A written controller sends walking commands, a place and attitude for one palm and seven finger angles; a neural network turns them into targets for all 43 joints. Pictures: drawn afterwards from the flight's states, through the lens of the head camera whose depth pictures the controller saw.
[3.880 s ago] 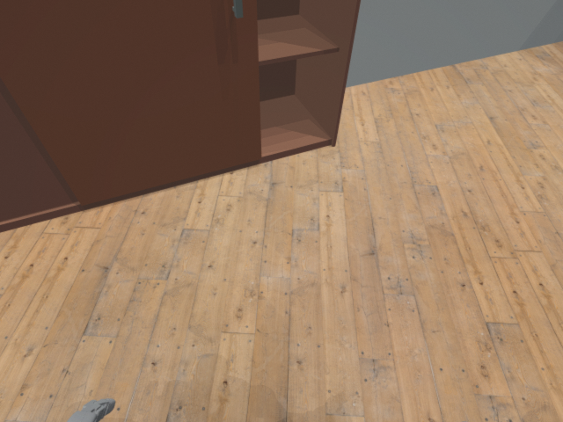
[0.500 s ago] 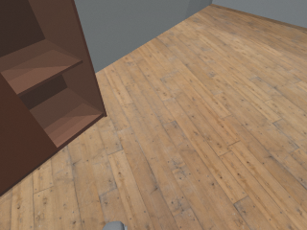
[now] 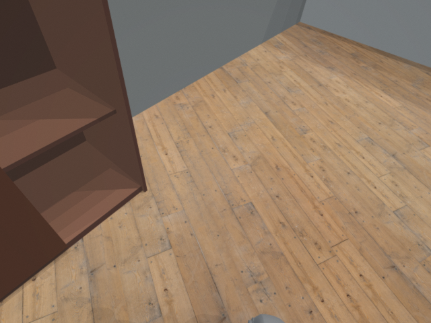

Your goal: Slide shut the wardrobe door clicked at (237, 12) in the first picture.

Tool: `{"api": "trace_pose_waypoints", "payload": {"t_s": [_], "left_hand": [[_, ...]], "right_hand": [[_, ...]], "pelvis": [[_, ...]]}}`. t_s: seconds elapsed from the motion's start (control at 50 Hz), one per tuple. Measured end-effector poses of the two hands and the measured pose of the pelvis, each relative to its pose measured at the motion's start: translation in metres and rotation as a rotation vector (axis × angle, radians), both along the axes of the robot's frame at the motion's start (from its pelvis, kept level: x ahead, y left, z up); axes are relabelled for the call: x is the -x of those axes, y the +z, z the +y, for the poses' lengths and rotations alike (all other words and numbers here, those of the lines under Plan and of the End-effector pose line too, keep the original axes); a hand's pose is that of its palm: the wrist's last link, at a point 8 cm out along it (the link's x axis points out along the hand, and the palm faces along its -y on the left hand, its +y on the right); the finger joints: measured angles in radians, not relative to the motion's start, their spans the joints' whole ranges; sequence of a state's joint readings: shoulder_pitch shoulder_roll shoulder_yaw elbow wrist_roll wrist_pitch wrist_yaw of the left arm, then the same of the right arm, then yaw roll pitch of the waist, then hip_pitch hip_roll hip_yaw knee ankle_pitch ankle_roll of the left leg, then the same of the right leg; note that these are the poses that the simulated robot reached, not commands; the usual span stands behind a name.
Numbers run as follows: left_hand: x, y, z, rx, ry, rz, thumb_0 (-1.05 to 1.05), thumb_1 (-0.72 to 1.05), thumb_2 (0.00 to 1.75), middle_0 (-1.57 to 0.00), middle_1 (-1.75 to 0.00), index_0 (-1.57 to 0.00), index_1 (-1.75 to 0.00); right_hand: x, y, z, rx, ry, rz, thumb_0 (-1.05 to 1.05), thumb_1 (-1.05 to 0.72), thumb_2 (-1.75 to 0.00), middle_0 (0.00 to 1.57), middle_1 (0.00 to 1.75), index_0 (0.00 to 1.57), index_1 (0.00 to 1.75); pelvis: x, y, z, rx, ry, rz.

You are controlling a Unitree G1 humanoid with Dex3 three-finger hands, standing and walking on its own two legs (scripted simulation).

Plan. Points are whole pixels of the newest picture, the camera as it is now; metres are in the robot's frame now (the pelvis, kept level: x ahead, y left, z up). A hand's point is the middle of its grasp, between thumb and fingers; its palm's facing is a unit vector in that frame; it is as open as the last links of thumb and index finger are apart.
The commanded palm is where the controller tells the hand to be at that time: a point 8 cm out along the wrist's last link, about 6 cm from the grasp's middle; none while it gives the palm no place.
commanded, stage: turn to face it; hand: left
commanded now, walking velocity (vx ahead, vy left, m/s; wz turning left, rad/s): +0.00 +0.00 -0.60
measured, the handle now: out of the picture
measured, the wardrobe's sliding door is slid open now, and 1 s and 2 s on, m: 0.44 0.44 0.44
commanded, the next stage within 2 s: take the last steps up to it in 1.74 s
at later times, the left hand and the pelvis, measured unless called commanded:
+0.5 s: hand (156, 294) +0.20 +0.14 -0.16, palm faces +0.14 -0.97 -0.19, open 7.3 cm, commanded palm none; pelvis +0.10 -0.03 -0.01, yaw +8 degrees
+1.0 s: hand out of the picture +0.07 +0.23 -0.17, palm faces +0.43 -0.86 -0.28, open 7.4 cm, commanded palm none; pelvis +0.09 -0.01 +0.00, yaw +24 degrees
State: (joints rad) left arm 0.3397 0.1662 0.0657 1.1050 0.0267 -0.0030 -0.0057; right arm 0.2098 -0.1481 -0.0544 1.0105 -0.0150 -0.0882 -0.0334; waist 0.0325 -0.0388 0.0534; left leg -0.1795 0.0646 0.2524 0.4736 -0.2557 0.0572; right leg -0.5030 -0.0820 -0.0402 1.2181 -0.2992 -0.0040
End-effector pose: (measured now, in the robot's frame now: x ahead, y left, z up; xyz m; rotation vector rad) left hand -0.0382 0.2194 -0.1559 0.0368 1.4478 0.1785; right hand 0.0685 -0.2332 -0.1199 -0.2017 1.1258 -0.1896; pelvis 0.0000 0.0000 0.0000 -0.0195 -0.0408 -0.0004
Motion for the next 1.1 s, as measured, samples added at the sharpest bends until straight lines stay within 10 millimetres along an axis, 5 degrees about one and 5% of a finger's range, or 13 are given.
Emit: {"api": "trace_pose_waypoints", "payload": {"t_s": [0.12,0.22,0.34,0.46,0.56,0.68,0.74,0.9,1.1], "left_hand": [[-0.107,0.01,0.013,-0.041,-0.078,-0.137,0.0,0.91,0.9,-0.19,-0.3,-0.2,-0.29],[-0.186,0.017,-0.002,-0.073,-0.16,-0.229,0.0,0.91,0.9,-0.19,-0.3,-0.2,-0.29],[-0.243,0.017,-0.034,-0.096,-0.164,-0.344,0.0,0.91,0.9,-0.19,-0.3,-0.2,-0.29],[-0.231,0.024,-0.04,-0.093,-0.052,-0.362,-0.01,0.91,0.9,-0.2,-0.3,-0.2,-0.29],[-0.208,0.02,-0.016,-0.114,0.027,-0.345,-0.02,0.92,0.9,-0.2,-0.3,-0.21,-0.3],[-0.161,-0.009,0.028,-0.117,0.14,-0.29,-0.01,0.91,0.9,-0.2,-0.3,-0.21,-0.3],[-0.134,-0.013,0.044,-0.122,0.18,-0.221,0.0,0.91,0.9,-0.2,-0.3,-0.2,-0.29],[-0.087,0.016,0.056,-0.162,0.279,-0.148,0.01,0.91,0.9,-0.2,-0.3,-0.2,-0.29],[-0.089,0.033,0.028,-0.233,0.358,-0.206,0.01,0.9,0.9,-0.2,-0.3,-0.2,-0.29]], "right_hand": [[0.03,-0.007,-0.001,-0.02,-0.089,0.151,-0.01,-0.94,-0.9,0.2,0.3,0.2,0.3],[0.055,-0.021,0.007,-0.089,-0.146,0.294,0.0,-0.92,-0.9,0.2,0.3,0.2,0.3],[0.06,-0.046,0.005,-0.173,-0.153,0.446,0.0,-0.91,-0.9,0.2,0.3,0.2,0.3],[-0.002,-0.044,-0.013,-0.145,-0.054,0.369,0.01,-0.91,-0.9,0.2,0.3,0.2,0.3],[-0.068,-0.032,-0.023,-0.075,0.047,0.224,0.0,-0.91,-0.9,0.2,0.3,0.2,0.3],[-0.131,-0.019,-0.015,0.037,0.182,0.079,0.0,-0.91,-0.9,0.2,0.3,0.2,0.3],[-0.143,-0.011,-0.007,0.063,0.232,0.055,0.0,-0.91,-0.9,0.19,0.3,0.2,0.3],[-0.157,0.001,0.014,0.052,0.335,0.1,0.0,-0.9,-0.9,0.2,0.3,0.2,0.3],[-0.181,-0.024,0.009,-0.018,0.438,0.126,0.0,-0.9,-0.9,0.2,0.3,0.21,0.3]], "pelvis": [[-0.037,0.003,-0.001,-0.01,-0.046,0.007],[-0.065,-0.001,-0.013,-0.021,-0.031,0.008],[-0.094,-0.017,-0.034,-0.028,0.037,0.008],[-0.097,-0.01,-0.036,-0.024,0.114,0.003],[-0.095,-0.01,-0.03,-0.013,0.176,0.01],[-0.087,-0.026,-0.007,0.019,0.252,0.021],[-0.083,-0.024,-0.001,0.019,0.275,0.031],[-0.086,-0.002,0.004,0.019,0.361,0.061],[-0.089,-0.006,-0.026,-0.008,0.483,0.054]]}}
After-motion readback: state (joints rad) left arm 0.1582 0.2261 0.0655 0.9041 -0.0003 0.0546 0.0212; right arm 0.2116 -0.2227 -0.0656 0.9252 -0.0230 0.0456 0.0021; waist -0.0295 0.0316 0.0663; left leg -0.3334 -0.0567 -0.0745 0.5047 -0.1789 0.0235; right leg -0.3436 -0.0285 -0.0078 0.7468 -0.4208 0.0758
